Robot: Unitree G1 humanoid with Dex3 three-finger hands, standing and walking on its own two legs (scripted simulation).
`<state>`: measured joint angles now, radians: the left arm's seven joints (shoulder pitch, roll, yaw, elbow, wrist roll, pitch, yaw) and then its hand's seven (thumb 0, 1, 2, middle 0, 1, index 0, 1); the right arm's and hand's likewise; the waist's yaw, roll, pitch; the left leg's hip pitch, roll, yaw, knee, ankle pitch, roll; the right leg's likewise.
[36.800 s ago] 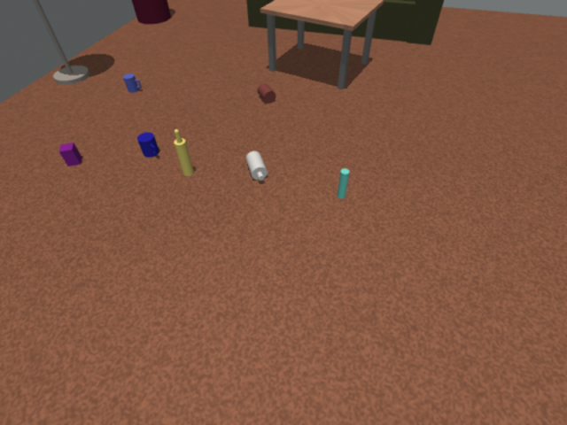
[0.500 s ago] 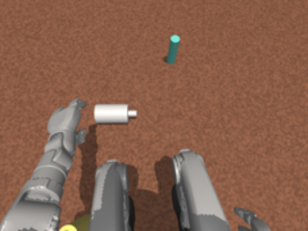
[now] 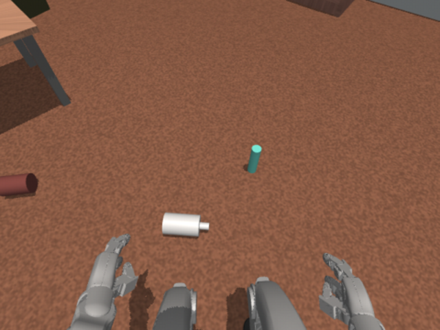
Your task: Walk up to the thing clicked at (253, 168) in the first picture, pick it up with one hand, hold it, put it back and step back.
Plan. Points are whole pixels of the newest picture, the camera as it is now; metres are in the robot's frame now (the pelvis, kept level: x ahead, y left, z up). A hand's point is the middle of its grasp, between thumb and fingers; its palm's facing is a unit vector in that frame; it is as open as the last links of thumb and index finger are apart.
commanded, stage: home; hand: left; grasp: from above
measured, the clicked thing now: (186, 224) +0.54 +0.11 -0.57
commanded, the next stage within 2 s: none
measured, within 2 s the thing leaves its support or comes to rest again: neither
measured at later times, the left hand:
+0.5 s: hand (88, 284) +0.22 +0.19 +0.06, palm faces +0.07 -0.97 -0.21, open 7.4 cm
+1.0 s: hand (91, 285) +0.22 +0.19 +0.06, palm faces +0.06 -0.98 -0.20, open 7.4 cm
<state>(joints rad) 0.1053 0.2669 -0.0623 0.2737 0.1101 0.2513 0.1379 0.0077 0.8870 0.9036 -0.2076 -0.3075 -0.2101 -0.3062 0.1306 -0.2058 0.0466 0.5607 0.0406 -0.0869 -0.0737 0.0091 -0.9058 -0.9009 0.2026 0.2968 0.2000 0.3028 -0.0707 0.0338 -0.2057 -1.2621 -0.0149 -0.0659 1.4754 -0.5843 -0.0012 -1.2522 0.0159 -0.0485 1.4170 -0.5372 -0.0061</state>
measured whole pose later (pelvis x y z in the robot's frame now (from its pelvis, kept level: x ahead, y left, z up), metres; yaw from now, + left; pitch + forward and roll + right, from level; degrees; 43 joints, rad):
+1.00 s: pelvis +0.06 +0.01 +0.10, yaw +1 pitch +9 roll -3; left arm 0.50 0.23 0.02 -0.10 -0.05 0.43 0.02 0.01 0.90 0.90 -0.20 -0.30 -0.20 -0.30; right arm 0.31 -0.22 0.05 0.53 0.01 -0.23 -0.18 0.01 -0.90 -0.90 0.20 0.30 0.20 0.30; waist -0.04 0.05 -0.16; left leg -0.66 -0.01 -0.06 1.00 -0.50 0.01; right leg -0.64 0.02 -0.04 0.92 -0.44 0.00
